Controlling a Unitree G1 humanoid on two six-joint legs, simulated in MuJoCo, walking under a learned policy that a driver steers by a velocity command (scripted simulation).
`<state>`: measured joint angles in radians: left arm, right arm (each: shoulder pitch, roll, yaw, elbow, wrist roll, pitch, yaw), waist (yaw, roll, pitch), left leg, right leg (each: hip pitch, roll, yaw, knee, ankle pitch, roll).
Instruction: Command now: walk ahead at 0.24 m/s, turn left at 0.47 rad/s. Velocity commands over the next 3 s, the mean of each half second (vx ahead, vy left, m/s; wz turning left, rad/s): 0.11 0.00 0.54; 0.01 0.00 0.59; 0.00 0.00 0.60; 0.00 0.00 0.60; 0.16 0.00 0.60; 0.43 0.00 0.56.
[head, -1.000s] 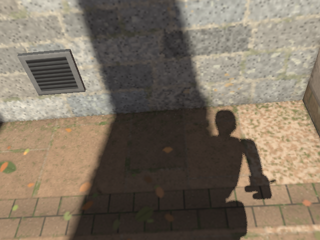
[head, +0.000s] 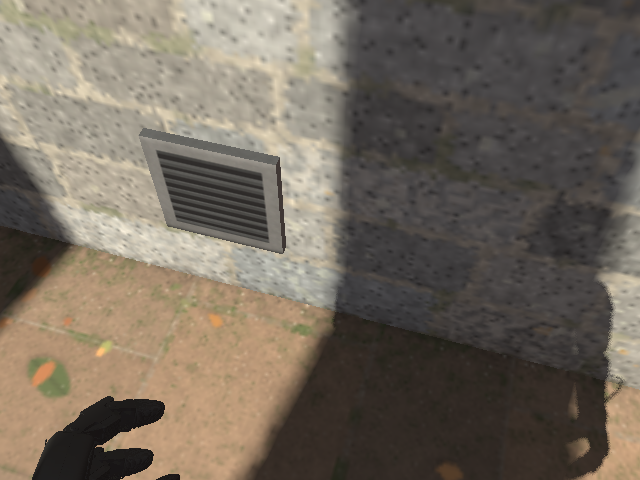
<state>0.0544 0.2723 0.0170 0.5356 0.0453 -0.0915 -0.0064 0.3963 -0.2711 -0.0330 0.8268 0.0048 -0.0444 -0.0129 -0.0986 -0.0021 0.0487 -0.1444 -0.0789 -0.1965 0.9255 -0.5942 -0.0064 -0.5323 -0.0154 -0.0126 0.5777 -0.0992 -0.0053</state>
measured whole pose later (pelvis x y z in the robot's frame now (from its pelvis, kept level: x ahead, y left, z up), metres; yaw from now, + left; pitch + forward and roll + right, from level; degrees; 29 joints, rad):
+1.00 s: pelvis +0.15 +0.02 +0.02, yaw +32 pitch +3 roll -1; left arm 0.20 0.31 0.04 0.75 0.05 -0.01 0.02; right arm 0.13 -0.34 -0.07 0.57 0.01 0.05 -0.01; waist 0.01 0.05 0.03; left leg -0.52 -0.13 -0.15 0.91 -0.44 0.00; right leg -0.28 -0.01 0.03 0.47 -0.24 0.02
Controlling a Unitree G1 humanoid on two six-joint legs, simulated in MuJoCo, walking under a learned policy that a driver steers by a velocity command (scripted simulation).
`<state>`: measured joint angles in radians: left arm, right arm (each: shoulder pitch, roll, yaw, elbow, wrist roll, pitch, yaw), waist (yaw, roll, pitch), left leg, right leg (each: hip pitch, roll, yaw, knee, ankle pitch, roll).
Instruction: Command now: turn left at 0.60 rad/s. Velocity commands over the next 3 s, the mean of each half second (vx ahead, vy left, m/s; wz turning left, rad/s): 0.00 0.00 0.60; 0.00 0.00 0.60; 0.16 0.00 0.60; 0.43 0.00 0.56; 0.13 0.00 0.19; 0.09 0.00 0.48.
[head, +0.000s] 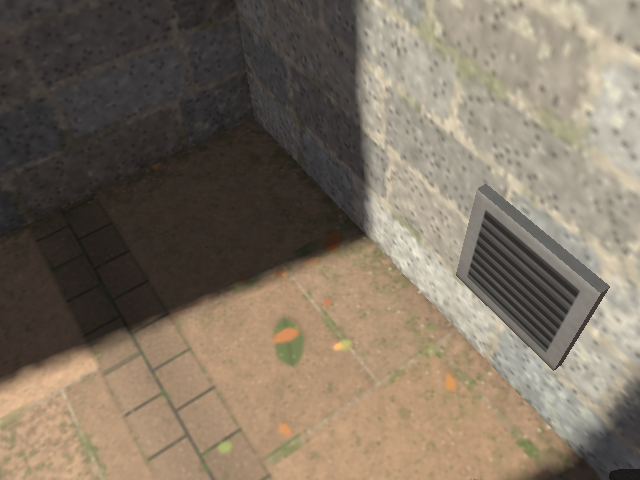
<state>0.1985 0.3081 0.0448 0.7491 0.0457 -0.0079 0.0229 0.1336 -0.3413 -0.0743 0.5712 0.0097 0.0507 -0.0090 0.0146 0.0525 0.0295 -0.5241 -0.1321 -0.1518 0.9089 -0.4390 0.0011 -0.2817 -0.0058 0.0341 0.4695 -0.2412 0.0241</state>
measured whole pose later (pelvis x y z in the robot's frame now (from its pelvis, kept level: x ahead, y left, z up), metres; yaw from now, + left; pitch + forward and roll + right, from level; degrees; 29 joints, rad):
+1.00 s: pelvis +0.00 +0.03 +0.01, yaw +37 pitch +1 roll +0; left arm 0.14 0.26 0.06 0.68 0.01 0.01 0.03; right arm 0.22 -0.36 -0.11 0.63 0.03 0.07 -0.02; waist 0.00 0.04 0.06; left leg -0.51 -0.03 -0.09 1.09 -0.41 -0.11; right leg -0.21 -0.02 -0.03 0.44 -0.24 -0.02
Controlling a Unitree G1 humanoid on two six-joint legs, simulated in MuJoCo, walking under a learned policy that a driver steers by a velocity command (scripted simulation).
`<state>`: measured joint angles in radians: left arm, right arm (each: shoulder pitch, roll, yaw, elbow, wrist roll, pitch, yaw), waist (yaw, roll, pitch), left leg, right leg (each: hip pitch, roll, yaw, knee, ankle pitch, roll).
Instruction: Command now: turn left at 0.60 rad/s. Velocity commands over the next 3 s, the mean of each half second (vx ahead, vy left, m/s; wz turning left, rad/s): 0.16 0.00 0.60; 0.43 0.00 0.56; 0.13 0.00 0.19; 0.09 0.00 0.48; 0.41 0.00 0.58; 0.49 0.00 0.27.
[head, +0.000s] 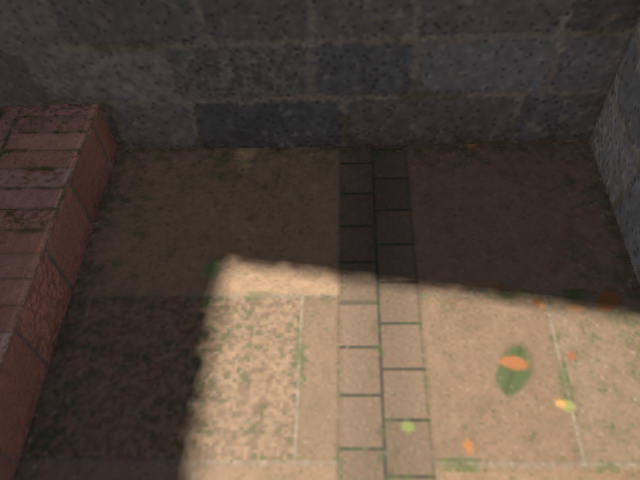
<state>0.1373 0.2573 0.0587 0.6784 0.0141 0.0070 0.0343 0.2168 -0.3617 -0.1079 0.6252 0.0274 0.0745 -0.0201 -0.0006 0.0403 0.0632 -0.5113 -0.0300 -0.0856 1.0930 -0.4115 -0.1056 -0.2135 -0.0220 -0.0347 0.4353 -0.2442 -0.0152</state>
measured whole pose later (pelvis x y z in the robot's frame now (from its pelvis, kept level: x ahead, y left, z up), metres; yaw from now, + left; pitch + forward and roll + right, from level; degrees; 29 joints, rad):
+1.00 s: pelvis +0.30 +0.11 +0.00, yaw +34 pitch +1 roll -2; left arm 0.33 0.28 0.06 0.83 -0.01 -0.08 -0.01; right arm 0.18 -0.31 -0.06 0.62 0.01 -0.02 -0.01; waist 0.07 0.05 0.07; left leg -0.65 0.07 -0.06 0.90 -0.16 -0.04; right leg 0.00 0.03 -0.11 0.24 -0.25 -0.03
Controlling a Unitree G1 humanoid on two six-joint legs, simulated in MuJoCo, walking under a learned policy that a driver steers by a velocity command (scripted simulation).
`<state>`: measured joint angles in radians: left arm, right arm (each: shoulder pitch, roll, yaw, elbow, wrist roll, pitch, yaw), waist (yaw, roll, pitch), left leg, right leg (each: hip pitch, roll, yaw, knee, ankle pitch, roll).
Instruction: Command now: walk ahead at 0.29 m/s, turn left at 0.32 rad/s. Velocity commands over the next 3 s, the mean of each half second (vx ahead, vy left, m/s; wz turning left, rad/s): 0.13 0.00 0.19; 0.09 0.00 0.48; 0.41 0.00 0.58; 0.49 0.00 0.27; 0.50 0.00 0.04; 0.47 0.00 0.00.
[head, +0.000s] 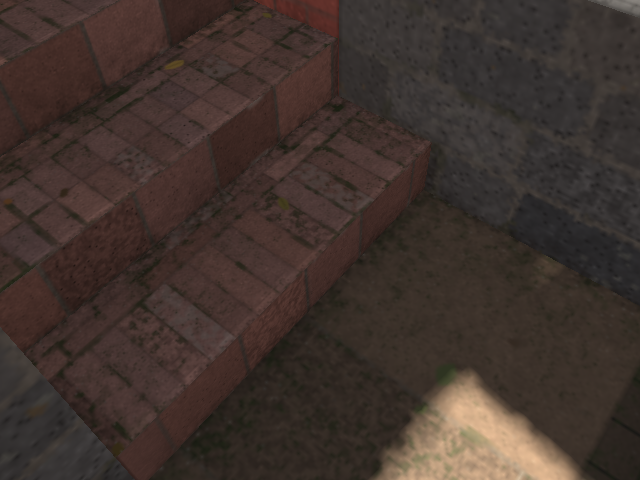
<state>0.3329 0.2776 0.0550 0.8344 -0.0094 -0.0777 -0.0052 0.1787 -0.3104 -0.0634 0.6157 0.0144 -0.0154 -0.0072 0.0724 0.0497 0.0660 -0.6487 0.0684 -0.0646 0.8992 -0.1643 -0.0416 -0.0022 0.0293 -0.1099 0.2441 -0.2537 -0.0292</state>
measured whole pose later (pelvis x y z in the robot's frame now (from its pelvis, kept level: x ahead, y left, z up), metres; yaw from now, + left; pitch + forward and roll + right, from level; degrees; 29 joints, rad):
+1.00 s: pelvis +0.19 +0.04 +0.00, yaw +20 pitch +0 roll -1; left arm 0.14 0.34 0.07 0.72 0.00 -0.03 0.00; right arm 0.30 -0.28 -0.06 0.73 0.02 -0.03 0.00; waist 0.00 -0.04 0.05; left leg -0.20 -0.04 -0.04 0.46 -0.27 0.07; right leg -0.48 -0.03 0.02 1.03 -0.38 0.00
